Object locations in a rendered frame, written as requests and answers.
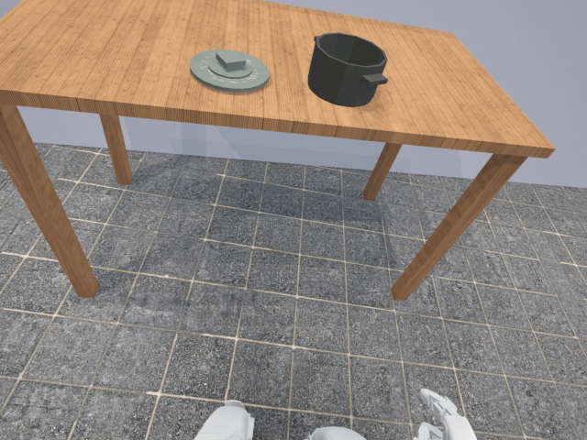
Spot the left robot shin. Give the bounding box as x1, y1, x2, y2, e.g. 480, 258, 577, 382
225, 401, 246, 411

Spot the pot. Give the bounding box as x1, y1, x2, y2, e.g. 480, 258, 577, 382
308, 33, 388, 107

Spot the right robot hand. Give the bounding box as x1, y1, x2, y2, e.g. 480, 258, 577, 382
413, 389, 477, 440

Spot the lid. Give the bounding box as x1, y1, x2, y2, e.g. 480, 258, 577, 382
190, 49, 269, 93

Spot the table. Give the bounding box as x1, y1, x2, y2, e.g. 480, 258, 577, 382
0, 0, 555, 301

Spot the left robot thigh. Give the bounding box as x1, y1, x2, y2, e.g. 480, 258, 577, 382
194, 406, 255, 440

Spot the knob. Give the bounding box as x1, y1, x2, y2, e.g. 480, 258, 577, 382
216, 50, 246, 69

